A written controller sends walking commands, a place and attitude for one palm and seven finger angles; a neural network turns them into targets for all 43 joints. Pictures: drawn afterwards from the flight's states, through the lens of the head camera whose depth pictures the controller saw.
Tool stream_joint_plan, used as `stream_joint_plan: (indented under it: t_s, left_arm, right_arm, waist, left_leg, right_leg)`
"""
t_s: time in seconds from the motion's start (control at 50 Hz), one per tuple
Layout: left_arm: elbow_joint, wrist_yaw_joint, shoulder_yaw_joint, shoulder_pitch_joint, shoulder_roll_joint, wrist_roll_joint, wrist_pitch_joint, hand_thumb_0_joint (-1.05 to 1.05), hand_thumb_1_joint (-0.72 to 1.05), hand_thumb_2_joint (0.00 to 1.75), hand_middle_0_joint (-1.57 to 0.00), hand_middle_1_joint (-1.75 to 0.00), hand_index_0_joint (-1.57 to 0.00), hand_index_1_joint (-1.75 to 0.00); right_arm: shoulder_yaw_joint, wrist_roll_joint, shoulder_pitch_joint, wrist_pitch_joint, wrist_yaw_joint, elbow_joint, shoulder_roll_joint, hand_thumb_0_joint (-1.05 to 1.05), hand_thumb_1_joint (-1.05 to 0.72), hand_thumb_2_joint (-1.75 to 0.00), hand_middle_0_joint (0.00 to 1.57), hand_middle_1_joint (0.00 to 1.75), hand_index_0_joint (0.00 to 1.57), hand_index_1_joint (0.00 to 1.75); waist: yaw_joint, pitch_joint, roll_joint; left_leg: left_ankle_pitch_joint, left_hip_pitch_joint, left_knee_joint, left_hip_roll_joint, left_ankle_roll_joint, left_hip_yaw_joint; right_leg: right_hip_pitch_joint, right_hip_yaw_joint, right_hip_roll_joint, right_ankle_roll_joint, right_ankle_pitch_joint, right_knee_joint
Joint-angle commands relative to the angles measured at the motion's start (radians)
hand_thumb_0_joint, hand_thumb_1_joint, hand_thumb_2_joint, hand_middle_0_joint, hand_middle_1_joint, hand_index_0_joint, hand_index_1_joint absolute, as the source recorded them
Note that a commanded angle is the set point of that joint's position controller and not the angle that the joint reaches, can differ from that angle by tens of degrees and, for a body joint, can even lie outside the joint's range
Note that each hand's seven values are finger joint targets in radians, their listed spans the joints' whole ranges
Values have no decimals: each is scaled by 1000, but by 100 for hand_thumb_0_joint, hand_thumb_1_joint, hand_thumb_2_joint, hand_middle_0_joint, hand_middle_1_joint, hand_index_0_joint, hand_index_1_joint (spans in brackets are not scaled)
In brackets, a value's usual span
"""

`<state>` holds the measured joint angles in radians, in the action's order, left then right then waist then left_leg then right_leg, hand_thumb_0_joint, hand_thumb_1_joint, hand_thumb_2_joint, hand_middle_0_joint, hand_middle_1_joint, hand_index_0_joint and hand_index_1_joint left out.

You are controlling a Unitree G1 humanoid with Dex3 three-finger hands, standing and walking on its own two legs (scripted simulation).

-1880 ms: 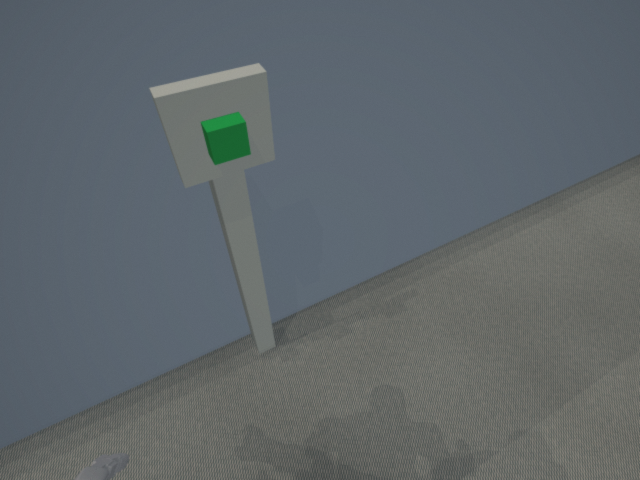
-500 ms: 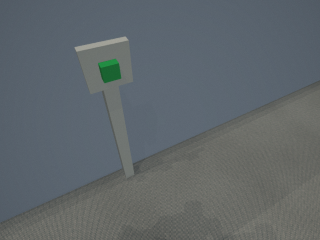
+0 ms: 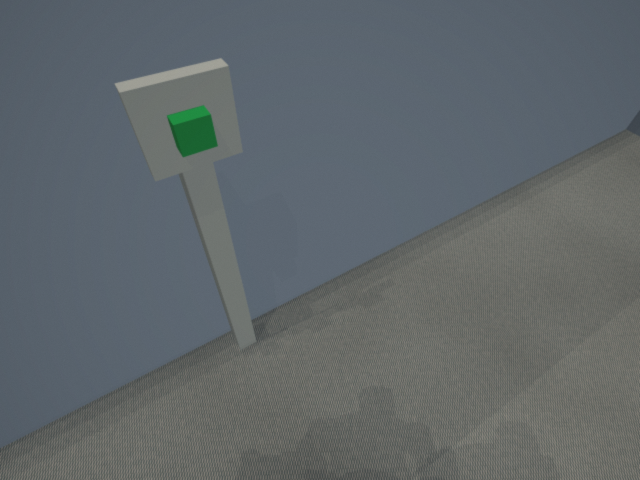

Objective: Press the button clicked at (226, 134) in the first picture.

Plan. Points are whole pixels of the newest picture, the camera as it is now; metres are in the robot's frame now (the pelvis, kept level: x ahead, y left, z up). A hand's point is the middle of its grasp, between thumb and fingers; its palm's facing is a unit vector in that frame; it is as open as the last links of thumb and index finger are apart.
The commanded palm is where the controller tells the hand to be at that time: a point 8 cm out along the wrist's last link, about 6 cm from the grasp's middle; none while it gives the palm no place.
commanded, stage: walk to a spot facing it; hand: left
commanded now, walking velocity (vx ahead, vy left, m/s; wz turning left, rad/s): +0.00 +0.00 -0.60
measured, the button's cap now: (192, 130) +0.59 +0.26 +0.11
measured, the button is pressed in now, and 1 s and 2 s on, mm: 0 0 0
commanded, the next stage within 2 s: none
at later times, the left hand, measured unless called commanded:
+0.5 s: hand out of the picture +0.05 +0.19 -0.17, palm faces -0.16 -0.96 -0.24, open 7.4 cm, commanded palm none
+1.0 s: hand (237, 472) +0.16 +0.13 -0.17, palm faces -0.55 -0.80 -0.25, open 7.4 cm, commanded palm none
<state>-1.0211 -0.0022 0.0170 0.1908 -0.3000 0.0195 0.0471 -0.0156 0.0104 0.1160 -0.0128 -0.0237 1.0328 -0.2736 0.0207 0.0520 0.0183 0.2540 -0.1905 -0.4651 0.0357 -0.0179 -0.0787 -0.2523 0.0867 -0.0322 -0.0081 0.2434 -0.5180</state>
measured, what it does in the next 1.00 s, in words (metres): steps on the spot, turning right: left foot, then right foot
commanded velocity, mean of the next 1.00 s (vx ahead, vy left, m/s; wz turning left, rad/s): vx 0.00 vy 0.00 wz -0.60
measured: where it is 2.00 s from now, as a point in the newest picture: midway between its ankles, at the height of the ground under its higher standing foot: outside the picture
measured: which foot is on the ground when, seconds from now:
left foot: down 0.00-0.12, up 0.14-0.56, down 0.58-0.98, up 1.00-1.00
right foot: down 0.00-0.58, up 0.60-0.96, down 0.98-1.00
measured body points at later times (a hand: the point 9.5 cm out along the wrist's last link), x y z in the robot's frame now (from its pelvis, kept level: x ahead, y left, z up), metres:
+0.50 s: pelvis -0.03 +0.00 +0.00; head +0.01 +0.00 +0.45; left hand +0.06 +0.24 -0.15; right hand +0.02 -0.28 -0.13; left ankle -0.02 +0.15 -0.70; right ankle +0.01 -0.10 -0.74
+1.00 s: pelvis -0.06 +0.02 -0.02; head -0.02 -0.01 +0.43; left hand +0.19 +0.18 -0.15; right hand -0.18 -0.22 -0.16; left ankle -0.01 +0.15 -0.73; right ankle -0.12 -0.09 -0.74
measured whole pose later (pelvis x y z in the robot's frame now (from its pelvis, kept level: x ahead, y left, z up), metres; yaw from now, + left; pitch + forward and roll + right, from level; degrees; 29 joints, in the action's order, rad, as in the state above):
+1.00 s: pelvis -0.06 +0.02 -0.02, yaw -34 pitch +0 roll -1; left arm -0.87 0.03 0.07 0.14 -0.25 0.02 0.04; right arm -0.05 0.02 0.26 -0.03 -0.01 0.93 -0.24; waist -0.02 0.09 -0.03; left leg 0.45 -0.30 -0.78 0.18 -0.05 -0.18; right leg -0.30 -0.05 0.01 0.00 0.28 -0.59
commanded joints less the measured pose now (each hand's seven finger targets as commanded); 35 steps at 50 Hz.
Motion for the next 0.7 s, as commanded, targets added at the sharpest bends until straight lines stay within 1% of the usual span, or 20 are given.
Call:
stream_joint_plan:
  t_s: [0.0,0.04,0.06,0.08,0.1,0.12,0.14,0.18,0.22,0.34,0.42,0.46,0.5,0.52,0.54,0.56,0.58,0.6,0.64,0.68]
  left_arm:
    - [110,7,40,27,-95,0,-2,0,90,90,-20,-30,-20,-30]
    - [123,12,51,70,-74,0,1,0,90,90,-20,-30,-20,-30]
    - [122,15,58,112,-68,2,-4,0,90,90,-20,-30,-20,-30]
    - [109,15,65,175,-83,7,-15,0,90,90,-20,-30,-20,-30]
    - [117,0,86,184,-196,22,-33,0,90,90,-20,-30,-20,-30]
    - [122,-11,85,206,-200,3,-32,0,90,90,-20,-30,-20,-30]
    - [134,-17,86,168,-182,4,-30,0,90,90,-20,-30,-20,-30]
    - [163,-15,76,73,-133,0,-32,0,90,90,-20,-30,-20,-30]
    - [171,-17,78,69,-120,0,-37,0,90,90,-20,-30,-20,-30]
    - [153,-13,92,129,-119,3,-31,0,90,90,-20,-30,-20,-30]
    - [161,-11,99,116,-125,8,-22,0,90,90,-20,-30,-20,-30]
    - [175,-10,101,82,-135,10,-15,0,90,90,-20,-30,-20,-30]
    - [185,-9,100,33,-131,7,-9,0,90,90,-20,-30,-20,-30]
    - [201,-7,97,8,-115,2,-6,0,90,90,-20,-30,-20,-30]
    - [221,0,88,-5,-63,-5,-3,0,90,90,-20,-30,-20,-30]
    - [242,12,87,5,-31,-3,-2,0,90,90,-20,-30,-20,-30]
    - [234,16,104,-14,-78,13,0,0,90,90,-20,-30,-20,-30]
    - [217,21,115,-2,-84,17,2,0,90,90,-20,-30,-20,-30]
    - [186,37,105,55,-55,14,8,0,90,90,-20,-30,-20,-30]
    - [198,42,93,18,-35,7,11,0,90,90,-20,-30,-20,-30]
  right_arm:
    - [-62,4,13,7,-10,-97,-196,0,-90,-90,20,30,20,30]
    - [-71,7,-27,11,-9,-127,-189,0,-90,-90,20,30,20,30]
    - [-72,10,-43,9,-8,-138,-180,0,-90,-90,20,30,20,30]
    - [-73,8,-55,3,-7,-148,-167,0,-90,-90,20,30,20,30]
    - [-63,1,-12,-5,-2,-171,-84,0,-90,-90,20,30,20,30]
    - [-61,0,-41,-10,-5,-187,-86,0,-90,-90,20,30,20,30]
    - [-64,-3,-51,-14,-6,-183,-80,0,-90,-90,20,30,20,30]
    - [-69,2,-11,-10,0,-157,-84,0,-90,-90,20,30,20,30]
    - [-67,5,22,-9,1,-144,-64,0,-90,-90,20,30,20,30]
    - [-65,1,-15,-8,-6,-164,-39,0,-90,-90,20,30,20,30]
    - [-62,-6,-10,-1,-10,-180,-39,0,-90,-90,20,30,20,30]
    - [-62,-11,26,4,-14,-181,-38,0,-90,-90,20,30,20,30]
    - [-63,-16,112,13,-19,-165,-36,0,-90,-90,20,30,20,30]
    - [-64,-15,169,21,-25,-155,-55,0,-90,-90,20,30,20,30]
    - [-73,-6,196,31,-29,-158,-121,0,-90,-90,20,30,20,30]
    - [-86,5,142,26,-27,-188,-201,0,-90,-90,20,30,20,30]
    - [-78,7,88,25,-26,-207,-186,0,-90,-90,20,30,20,30]
    - [-66,10,29,29,-27,-221,-138,0,-90,-90,20,30,20,30]
    - [-54,15,-27,35,-25,-237,-108,0,-90,-90,20,30,20,30]
    - [-58,15,34,36,-23,-225,-105,0,-90,-90,20,30,20,30]
  waist:
    - [-7,-53,-183]
    - [19,-53,-213]
    - [41,-57,-170]
    - [72,-67,-72]
    - [50,-73,307]
    - [68,-74,278]
    - [47,-51,211]
    - [-2,-53,105]
    - [-9,-111,81]
    - [27,-125,92]
    - [30,-126,131]
    - [14,-133,138]
    - [-30,-150,141]
    - [-59,-154,105]
    - [-78,-144,-86]
    - [-49,-77,-320]
    - [-42,-34,-243]
    - [-2,-25,-193]
    - [35,-19,-147]
    - [1,-26,-186]
  left_leg:
    - [-169,-4,112,280,132,176]
    - [-247,-65,74,326,164,146]
    - [-259,-100,-12,299,135,101]
    - [-187,-148,-195,219,70,25]
    - [169,-342,-476,39,-27,-77]
    - [327,-356,-601,-8,-30,55]
    - [288,-367,-669,11,-24,122]
    - [155,-359,-689,32,-32,129]
    - [119,-324,-641,28,-43,109]
    - [144,-309,-492,1,-51,95]
    - [176,-238,-337,-19,-36,98]
    - [176,-164,-234,-34,-22,96]
    - [84,-13,-45,-47,-10,83]
    - [34,124,60,-20,5,96]
    - [121,223,205,149,59,282]
    - [116,154,282,390,137,493]
    - [64,-11,283,440,187,502]
    - [-8,-85,251,382,190,423]
    - [-133,-65,200,252,150,199]
    - [-255,20,155,230,154,131]
  right_leg:
    - [-106,-30,25,10,60,-247]
    - [-61,-63,59,15,210,-305]
    - [2,-65,66,11,162,-214]
    - [74,-26,84,3,-42,-30]
    - [131,352,302,-65,-289,159]
    - [69,466,373,-152,-394,229]
    - [25,476,352,-182,-272,243]
    - [31,359,269,-182,-206,208]
    - [65,304,236,-165,-238,186]
    - [118,347,213,-174,-248,182]
    - [87,403,193,-175,-229,185]
    - [44,423,184,-165,-227,181]
    - [-39,406,150,-116,-195,149]
    - [-151,367,105,-74,-99,108]
    - [-317,247,-8,-21,67,-43]
    - [-435,44,-96,36,292,-325]
    - [-397,36,-21,58,270,-521]
    - [-358,40,-8,64,223,-628]
    - [-348,-15,8,76,132,-726]
    - [-364,-50,31,85,133,-654]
